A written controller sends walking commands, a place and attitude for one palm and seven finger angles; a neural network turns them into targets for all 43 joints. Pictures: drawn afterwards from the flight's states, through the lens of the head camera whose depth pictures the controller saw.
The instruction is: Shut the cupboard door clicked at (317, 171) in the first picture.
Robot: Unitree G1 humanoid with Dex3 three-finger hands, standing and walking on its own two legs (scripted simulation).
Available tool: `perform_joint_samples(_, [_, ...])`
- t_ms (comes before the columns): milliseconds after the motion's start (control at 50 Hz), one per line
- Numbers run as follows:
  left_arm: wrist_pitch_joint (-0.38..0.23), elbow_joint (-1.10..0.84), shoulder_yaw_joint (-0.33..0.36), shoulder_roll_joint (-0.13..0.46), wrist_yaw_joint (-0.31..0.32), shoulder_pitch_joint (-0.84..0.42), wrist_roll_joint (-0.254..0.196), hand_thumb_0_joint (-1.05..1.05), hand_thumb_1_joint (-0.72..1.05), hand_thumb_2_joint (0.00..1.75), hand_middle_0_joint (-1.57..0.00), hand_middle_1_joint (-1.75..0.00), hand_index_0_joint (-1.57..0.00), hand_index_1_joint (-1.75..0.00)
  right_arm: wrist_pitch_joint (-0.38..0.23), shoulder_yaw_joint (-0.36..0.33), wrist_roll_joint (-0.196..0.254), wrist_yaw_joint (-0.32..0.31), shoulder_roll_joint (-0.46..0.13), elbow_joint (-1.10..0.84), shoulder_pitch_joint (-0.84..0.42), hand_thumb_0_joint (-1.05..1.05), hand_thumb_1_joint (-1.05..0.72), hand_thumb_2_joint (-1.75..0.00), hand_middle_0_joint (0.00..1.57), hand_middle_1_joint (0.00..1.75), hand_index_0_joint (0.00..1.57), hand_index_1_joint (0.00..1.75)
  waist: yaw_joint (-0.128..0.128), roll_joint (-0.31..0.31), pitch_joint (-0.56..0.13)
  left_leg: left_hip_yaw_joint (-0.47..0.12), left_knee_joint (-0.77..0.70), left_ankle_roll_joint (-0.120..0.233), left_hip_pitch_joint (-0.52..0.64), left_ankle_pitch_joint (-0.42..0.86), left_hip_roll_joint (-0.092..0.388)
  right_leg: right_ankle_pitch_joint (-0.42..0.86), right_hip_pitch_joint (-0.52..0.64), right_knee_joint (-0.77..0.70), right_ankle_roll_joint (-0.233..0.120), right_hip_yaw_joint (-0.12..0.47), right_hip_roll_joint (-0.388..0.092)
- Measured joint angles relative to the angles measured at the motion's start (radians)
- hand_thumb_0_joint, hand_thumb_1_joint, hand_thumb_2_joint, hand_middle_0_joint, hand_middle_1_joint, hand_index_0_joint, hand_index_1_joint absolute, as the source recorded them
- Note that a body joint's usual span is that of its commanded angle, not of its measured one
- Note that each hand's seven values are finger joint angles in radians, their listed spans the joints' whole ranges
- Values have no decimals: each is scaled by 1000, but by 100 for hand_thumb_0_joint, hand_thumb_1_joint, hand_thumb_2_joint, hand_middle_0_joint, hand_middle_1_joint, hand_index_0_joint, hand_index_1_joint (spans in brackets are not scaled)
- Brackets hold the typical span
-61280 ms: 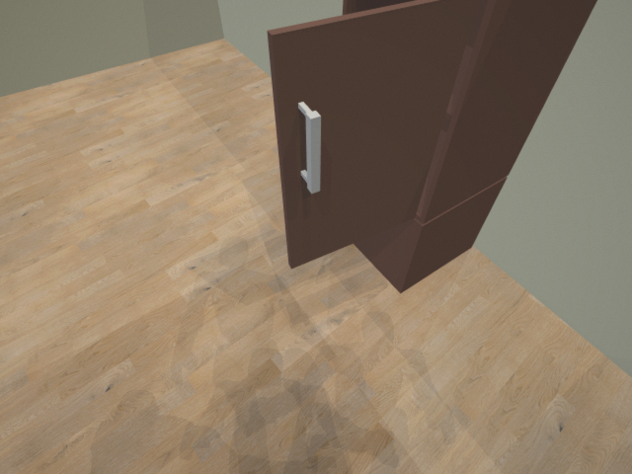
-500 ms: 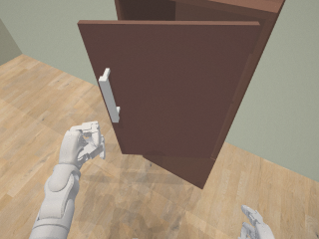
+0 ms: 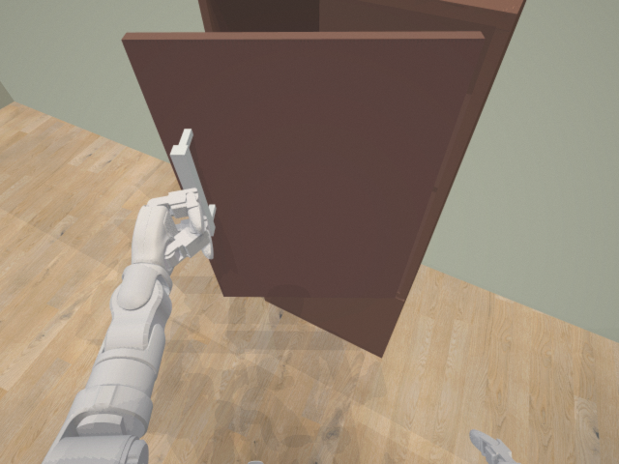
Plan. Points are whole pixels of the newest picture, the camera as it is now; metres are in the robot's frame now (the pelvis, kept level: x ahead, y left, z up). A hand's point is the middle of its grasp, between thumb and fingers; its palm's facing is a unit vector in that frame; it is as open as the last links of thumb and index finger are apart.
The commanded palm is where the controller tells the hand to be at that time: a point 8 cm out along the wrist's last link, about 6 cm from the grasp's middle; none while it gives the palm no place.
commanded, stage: bring the fist close to the handle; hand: left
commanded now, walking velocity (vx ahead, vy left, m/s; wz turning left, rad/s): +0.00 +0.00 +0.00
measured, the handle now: (198, 186) +0.49 +0.17 +0.08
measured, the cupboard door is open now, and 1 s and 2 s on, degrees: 27 19 8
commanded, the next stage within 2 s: push the door shut along its arc in 0.28 s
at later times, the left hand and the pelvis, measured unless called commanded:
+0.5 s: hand (202, 233) +0.40 +0.15 +0.08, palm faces -0.03 -1.00 -0.01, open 3.1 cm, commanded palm +0.38 +0.20 +0.08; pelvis -0.01 +0.01 +0.00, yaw +0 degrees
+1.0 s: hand (215, 198) +0.46 +0.14 +0.08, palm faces -0.16 -0.99 -0.01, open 3.1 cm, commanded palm +0.45 +0.18 +0.08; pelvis -0.01 +0.01 -0.02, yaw +0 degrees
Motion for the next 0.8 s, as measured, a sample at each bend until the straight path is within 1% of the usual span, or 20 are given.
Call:
perform_joint_samples(80, [-9,15,14,0,-12,9,-4,1,90,90,-130,-150,-130,-150,16,-3,1,4,-3,-2,19,1,-90,-90,20,30,20,30,-2,0,-5,5,-5,1,1,2,1,3,-2,-3,1,6,1])
perform_joint_samples(180, [-23,22,9,1,-12,16,-4,1,90,90,-130,-150,-130,-150,23,-7,4,0,-7,-2,26,1,-90,-90,20,30,20,30,-2,3,4,3,-1,3,-2,3,2,6,-2,-4,2,3,2])
perform_joint_samples(300, [-41,49,8,-2,-9,-17,-1,1,90,90,-130,-150,-130,-150,21,-6,2,-6,-6,9,11,1,-90,-90,20,30,20,30,-1,-1,7,1,10,5,-16,4,0,8,-14,4,4,1,0])
perform_joint_samples(460, [-36,107,10,11,-21,-70,0,1,90,90,-130,-150,-130,-150,20,0,4,-6,-3,-5,-1,1,-90,-90,20,30,20,30,-4,0,7,-2,20,9,-33,4,-1,9,-26,8,7,-2,-2])
perform_joint_samples(540, [-41,159,5,21,-38,-123,7,1,90,90,-130,-150,-130,-150,19,4,4,-7,-3,-2,-6,1,-90,-90,20,30,20,30,-8,-1,7,-6,32,11,-49,1,-4,6,-39,17,9,-5,-4])
perform_joint_samples(620, [-44,241,-3,33,-55,-206,12,1,90,90,-130,-150,-130,-150,17,5,5,-8,-5,6,-5,1,-90,-90,20,30,20,30,-16,0,8,-11,49,12,-75,-2,-6,3,-61,30,10,-11,-6])
perform_joint_samples(700, [-53,322,20,46,-69,-280,15,1,90,91,-130,-150,-131,-150,19,7,1,-6,-7,14,4,1,-90,-90,20,30,20,30,-26,-2,6,-10,62,14,-103,-5,-7,0,-90,45,11,-9,-7])
perform_joint_samples(800, [-66,407,46,87,-103,-357,21,1,90,90,-130,-150,-133,-150,26,8,-2,-3,-11,23,27,1,-90,-90,20,30,20,30,-45,-4,2,-11,84,15,-144,-10,-5,-4,-130,64,12,-10,-6])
